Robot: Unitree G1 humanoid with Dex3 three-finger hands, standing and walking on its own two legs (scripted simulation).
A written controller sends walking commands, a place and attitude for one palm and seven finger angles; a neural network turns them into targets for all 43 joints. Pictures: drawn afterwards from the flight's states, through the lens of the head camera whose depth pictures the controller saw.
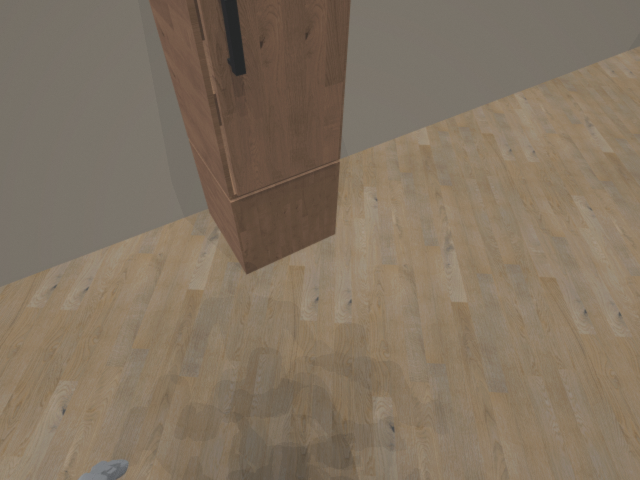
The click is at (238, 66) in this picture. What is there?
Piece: cupboard door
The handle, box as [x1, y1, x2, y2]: [221, 0, 245, 75]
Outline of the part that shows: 221,0 230,57 227,58 227,60 231,65 232,71 236,75 245,73 236,0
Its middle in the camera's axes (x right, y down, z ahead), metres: -0.20 -0.44 +0.83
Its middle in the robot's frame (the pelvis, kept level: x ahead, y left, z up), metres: +0.93 +0.25 +0.13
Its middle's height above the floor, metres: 0.90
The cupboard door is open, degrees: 0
